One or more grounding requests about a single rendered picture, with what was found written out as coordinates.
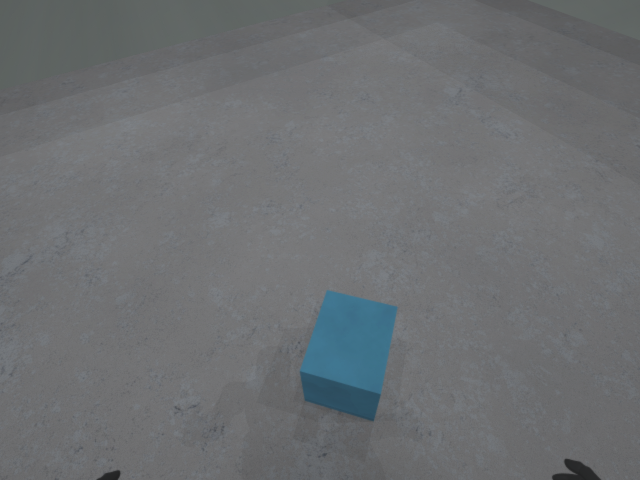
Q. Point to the robot right hand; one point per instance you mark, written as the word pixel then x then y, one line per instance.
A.
pixel 584 472

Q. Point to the carton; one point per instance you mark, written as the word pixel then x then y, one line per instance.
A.
pixel 345 362

